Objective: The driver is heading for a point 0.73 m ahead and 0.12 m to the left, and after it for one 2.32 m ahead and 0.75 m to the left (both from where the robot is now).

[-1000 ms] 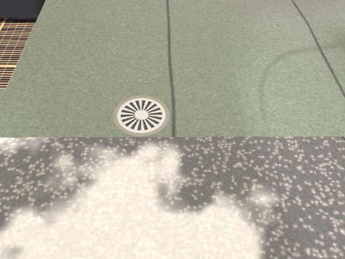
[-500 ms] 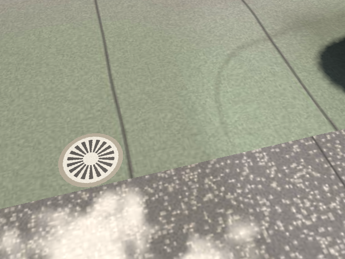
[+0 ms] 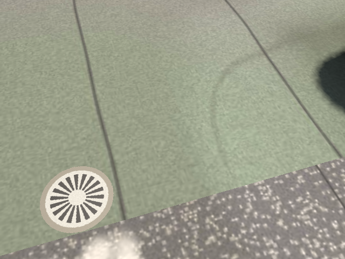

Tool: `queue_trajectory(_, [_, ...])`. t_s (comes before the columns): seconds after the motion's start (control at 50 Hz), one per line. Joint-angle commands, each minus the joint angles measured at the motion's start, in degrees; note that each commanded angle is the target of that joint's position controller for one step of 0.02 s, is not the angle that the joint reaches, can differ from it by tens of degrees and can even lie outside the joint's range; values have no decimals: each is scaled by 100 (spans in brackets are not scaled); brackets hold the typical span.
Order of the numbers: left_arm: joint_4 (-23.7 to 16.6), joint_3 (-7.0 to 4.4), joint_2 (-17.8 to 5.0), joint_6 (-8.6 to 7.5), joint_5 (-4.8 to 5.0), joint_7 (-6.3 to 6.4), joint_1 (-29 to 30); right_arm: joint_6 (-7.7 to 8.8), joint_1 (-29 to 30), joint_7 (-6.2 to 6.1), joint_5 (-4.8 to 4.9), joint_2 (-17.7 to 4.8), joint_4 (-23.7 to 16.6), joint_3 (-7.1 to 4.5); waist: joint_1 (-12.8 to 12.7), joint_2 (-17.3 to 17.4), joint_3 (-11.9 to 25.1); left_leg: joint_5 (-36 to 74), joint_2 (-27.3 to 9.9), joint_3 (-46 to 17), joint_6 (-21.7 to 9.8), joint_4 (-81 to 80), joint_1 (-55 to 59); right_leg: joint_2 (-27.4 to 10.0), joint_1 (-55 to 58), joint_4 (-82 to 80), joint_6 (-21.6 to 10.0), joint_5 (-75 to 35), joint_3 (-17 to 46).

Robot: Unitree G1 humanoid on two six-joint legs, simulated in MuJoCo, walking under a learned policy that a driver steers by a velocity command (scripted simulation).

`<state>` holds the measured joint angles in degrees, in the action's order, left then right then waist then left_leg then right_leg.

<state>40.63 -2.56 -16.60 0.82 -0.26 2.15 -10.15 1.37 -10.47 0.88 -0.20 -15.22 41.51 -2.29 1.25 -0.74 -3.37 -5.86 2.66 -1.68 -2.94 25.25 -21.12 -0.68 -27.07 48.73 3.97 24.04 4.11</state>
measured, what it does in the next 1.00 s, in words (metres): steps on the spot, turning left: right foot, then left foot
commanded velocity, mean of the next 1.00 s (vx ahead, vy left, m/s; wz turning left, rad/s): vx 0.10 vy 0.00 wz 0.30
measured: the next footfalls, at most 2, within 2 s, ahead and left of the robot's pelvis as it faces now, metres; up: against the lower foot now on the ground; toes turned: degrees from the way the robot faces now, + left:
right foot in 0.16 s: +0.10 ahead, -0.14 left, +0.00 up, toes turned +9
left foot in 0.56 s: +0.03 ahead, +0.12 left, +0.00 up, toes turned +22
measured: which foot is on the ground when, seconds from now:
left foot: down 0.00-0.16, up 0.18-0.54, down 0.56-1.00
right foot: up 0.00-0.14, down 0.16-0.56, up 0.58-1.00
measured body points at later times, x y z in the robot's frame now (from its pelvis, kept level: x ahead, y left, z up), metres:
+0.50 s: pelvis +0.03 -0.02 +0.00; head +0.07 -0.01 +0.45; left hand +0.09 +0.29 -0.09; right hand +0.26 -0.23 -0.10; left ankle +0.00 +0.11 -0.71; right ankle +0.06 -0.14 -0.74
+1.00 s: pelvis +0.07 +0.02 +0.01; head +0.08 +0.02 +0.46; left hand +0.11 +0.33 -0.09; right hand +0.25 -0.21 -0.10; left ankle -0.01 +0.10 -0.74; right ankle +0.19 -0.10 -0.69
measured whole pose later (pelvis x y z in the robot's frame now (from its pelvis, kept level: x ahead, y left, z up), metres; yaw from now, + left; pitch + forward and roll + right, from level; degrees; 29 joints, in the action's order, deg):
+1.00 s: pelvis +0.07 +0.02 +0.01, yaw +18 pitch +2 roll +1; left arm 43.0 -4.1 -16.6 -1.0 1.3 -0.6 -13.0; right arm 3.3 -15.7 -0.2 0.1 -15.6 43.3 -3.5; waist 1.7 -0.3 1.7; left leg -12.2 0.8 4.2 -1.7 14.6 -4.2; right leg -4.1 -29.9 43.7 0.7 11.9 1.3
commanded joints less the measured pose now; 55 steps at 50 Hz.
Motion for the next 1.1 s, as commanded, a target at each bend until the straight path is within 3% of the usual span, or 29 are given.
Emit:
queue_trajectory(0.02, [-245,-158,-470,19,0,64,-429,-37,269,-108,71,-1101,-471,-350,-146,856,1046,307,-1353,-1572,-1083,-857,450,107,578,-362,-23,-441,-32])
queue_trajectory(0.08, [-368,-177,-457,-54,21,25,-174,-143,230,-162,87,-1087,-462,-368,-93,927,842,-399,-1273,-1900,-988,-797,372,192,677,-946,-113,-536,-15])
queue_trajectory(0.14, [-321,-232,-488,-197,17,-45,-462,-244,292,-218,160,-987,-504,-348,-346,841,857,-339,-950,-1998,-624,-311,174,171,1555,-2456,-343,-1332,-105])
queue_trajectory(0.16, [-348,-321,-837,-207,-64,-19,-657,-251,164,-225,138,-764,-537,-281,-334,341,1006,-1019,-676,-1721,-297,337,-287,-663,2147,-2781,-639,-1424,511])
queue_trajectory(0.18, [-363,-460,-1358,-141,-192,-1,-461,-213,156,-204,128,-487,-741,-224,-77,-1298,723,-2273,256,-549,86,1474,-1363,-1778,2163,-3139,-1392,-2100,1815])
queue_trajectory(0.2, [-480,-408,-1103,-168,-305,-18,-335,-163,98,-200,55,-913,-699,-351,-199,-1387,778,-2956,123,-391,348,2942,-1442,-2337,1890,-3246,-1969,-2808,2301])
queue_trajectory(0.22, [-586,-310,-805,-201,-268,-3,-69,-182,-115,-181,101,-1162,-556,-471,-78,-918,769,-2723,15,-538,452,3680,-1420,-2135,1829,-3137,-1934,-3112,1866])
queue_trajectory(0.24, [-634,-275,-667,-219,-170,1,232,-259,-335,-201,124,-1136,-401,-505,71,-669,692,-2430,-43,-481,573,4014,-1463,-1778,1844,-3004,-1679,-3198,1297])
queue_trajectory(0.26, [-659,-257,-596,-228,-73,5,381,-338,-407,-233,104,-1069,-343,-506,73,-636,633,-2128,-98,-442,693,4249,-1603,-1585,1941,-2924,-1529,-3268,942])
queue_trajectory(0.28, [-649,-238,-576,-219,-42,18,383,-394,-361,-233,107,-934,-363,-474,28,-640,580,-1946,-141,-385,793,4373,-1647,-1502,1944,-2893,-1513,-3520,677])
queue_trajectory(0.34, [-569,-290,-657,-121,-80,73,131,-426,92,-177,175,-665,-654,-371,-221,-782,578,-1606,-261,-52,956,3706,-1655,-1420,2237,-2927,-1600,-3568,228])
queue_trajectory(0.42, [-524,-421,-948,-36,-41,68,86,-420,356,-43,144,-539,-918,-286,-373,-937,789,-1688,-430,257,862,2484,-829,-1618,2245,-2854,-1657,-3614,-71])
queue_trajectory(0.5, [-454,-494,-1080,-62,105,-28,133,-483,228,46,152,-694,-1001,-365,-287,-1014,778,-1474,-356,525,564,1389,-194,-1794,2197,-2600,-1540,-3535,-174])
queue_trajectory(0.54, [-387,-486,-993,-88,221,-47,184,-496,-158,55,138,-711,-884,-428,-32,-854,813,-530,-157,664,242,161,657,-1623,1869,-2039,-1147,-3121,-503])
queue_trajectory(0.56, [-249,-438,-780,-115,163,-77,-157,-486,-373,-6,125,-955,-843,-521,-18,-274,909,487,-297,217,19,-294,1497,-1348,1261,-1340,-710,-2347,-902])
queue_trajectory(0.58, [-490,-284,-346,-128,-176,-111,-119,-447,-561,-123,75,-1728,-956,-694,-136,1640,1018,2995,-1910,-1946,-681,-244,2623,-602,-518,541,-70,548,-1412])
queue_trajectory(0.6, [-675,-305,-496,-137,-141,-57,413,-318,-515,-67,-131,-1691,-1055,-626,212,1670,1209,3374,-2670,-2769,-1816,-359,2173,-46,-1178,1680,88,1691,-535])
queue_trajectory(0.62, [-632,-376,-747,-103,-9,-28,568,-202,-437,-33,-165,-1408,-1013,-534,284,1053,1135,2967,-2381,-2225,-1743,-428,1995,-191,-1171,2129,46,1399,-188])
queue_trajectory(0.64, [-557,-395,-755,-71,47,-5,510,-137,-158,-55,-98,-1207,-954,-468,95,898,948,2519,-2010,-1741,-1395,-398,1838,-268,-1169,2070,-19,926,-112])
queue_trajectory(0.66, [-427,-410,-743,-42,14,42,391,-136,98,-90,1,-1036,-955,-414,-18,678,891,2154,-1747,-1489,-1118,-384,1766,-319,-1139,1873,-14,540,-78])
queue_trajectory(0.68, [-338,-423,-774,-26,-26,34,179,-145,168,-127,86,-870,-894,-343,-112,720,977,1555,-1602,-1289,-1019,-501,1695,-329,-983,1755,14,123,-162])
queue_trajectory(0.72, [-178,-372,-635,-59,49,-101,-80,-120,-82,-163,65,-668,-732,-253,-67,889,1042,-596,-1439,-1224,-967,-979,1681,-319,-792,1492,2,-530,-339])
queue_trajectory(0.76, [-241,-337,-623,-108,138,-167,191,-47,-184,-179,2,-796,-643,-268,86,1026,628,-1891,-1528,-1425,-943,-1439,1646,-341,-973,896,-83,-805,-356])
queue_trajectory(0.82, [-293,-304,-599,-216,136,-192,400,103,-302,-210,-51,-969,-487,-323,173,834,307,-1895,-1762,-1444,-938,-1688,1837,-396,-1171,177,-212,-1033,-208])
queue_trajectory(0.94, [-271,-253,-475,-295,162,-261,308,277,-414,-145,24,-1052,-201,-399,207,621,50,-1712,-1994,-968,-947,-1970,1912,-470,-1269,-400,-327,-1205,-112])
queue_trajectory(1.04, [-424,-176,-366,-306,165,-353,474,293,-449,-82,85,-1119,-17,-467,257,553,-40,-1251,-2003,-283,-834,-1886,1871,-523,-971,-876,-431,-1202,-339])
queue_trajectory(1.1, [-562,-160,-412,-299,180,-419,520,255,-476,-45,150,-1195,78,-509,233,552,-53,-1110,-2039,12,-714,-1660,1845,-470,-595,-1085,-609,-1029,-571])
Over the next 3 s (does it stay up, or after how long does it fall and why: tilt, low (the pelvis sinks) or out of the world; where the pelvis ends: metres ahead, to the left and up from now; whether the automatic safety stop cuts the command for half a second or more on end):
stays up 0.70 0.04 -0.01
